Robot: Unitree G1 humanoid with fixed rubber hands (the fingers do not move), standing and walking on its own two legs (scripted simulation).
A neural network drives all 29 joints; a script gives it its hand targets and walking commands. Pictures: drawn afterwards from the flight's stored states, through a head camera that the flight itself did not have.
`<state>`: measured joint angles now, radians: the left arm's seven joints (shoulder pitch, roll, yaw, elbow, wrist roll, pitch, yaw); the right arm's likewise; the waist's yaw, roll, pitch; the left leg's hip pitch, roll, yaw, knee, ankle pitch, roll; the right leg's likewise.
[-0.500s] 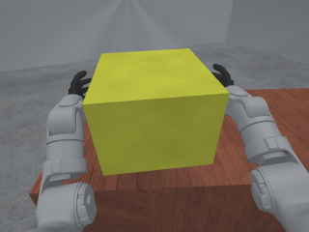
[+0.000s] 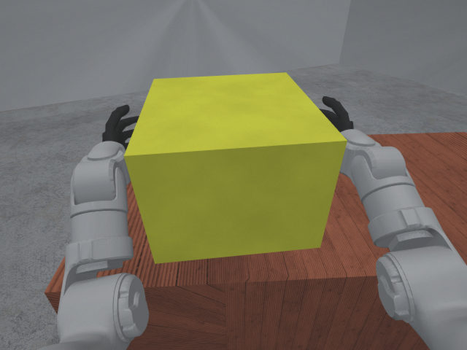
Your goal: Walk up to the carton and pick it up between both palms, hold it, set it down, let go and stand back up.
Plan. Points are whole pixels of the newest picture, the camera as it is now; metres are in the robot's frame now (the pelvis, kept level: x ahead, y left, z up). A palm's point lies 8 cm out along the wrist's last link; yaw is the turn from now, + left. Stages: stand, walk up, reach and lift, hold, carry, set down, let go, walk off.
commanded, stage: hold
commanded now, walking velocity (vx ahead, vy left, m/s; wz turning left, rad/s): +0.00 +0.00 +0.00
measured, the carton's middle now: (229, 155) +0.41 +0.01 +0.22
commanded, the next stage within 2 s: none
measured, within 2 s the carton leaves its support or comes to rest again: neither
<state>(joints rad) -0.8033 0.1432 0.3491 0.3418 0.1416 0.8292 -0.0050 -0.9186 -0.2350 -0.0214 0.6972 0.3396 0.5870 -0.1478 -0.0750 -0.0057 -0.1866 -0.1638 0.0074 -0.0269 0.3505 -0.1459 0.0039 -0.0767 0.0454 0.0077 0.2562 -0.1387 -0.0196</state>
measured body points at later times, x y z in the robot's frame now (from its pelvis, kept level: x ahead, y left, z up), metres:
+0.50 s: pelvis +0.01 +0.00 +0.00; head -0.08 +0.02 +0.44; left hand +0.38 +0.19 +0.26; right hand +0.38 -0.18 +0.26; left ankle +0.03 +0.11 -0.75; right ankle +0.00 -0.11 -0.75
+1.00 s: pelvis +0.00 +0.00 +0.00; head -0.09 +0.02 +0.44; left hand +0.38 +0.19 +0.26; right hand +0.38 -0.18 +0.27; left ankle +0.03 +0.11 -0.75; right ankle +0.00 -0.11 -0.75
